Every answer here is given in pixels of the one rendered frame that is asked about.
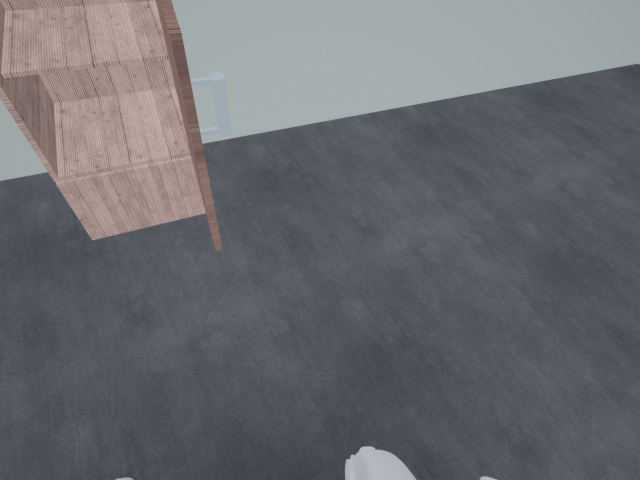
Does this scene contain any handle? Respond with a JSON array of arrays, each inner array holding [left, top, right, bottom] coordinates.
[[190, 72, 231, 136]]

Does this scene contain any cupboard door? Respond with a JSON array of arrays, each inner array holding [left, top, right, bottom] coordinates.
[[156, 0, 222, 251]]

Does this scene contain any right robot thigh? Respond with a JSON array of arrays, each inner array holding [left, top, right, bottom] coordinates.
[[345, 449, 417, 480]]

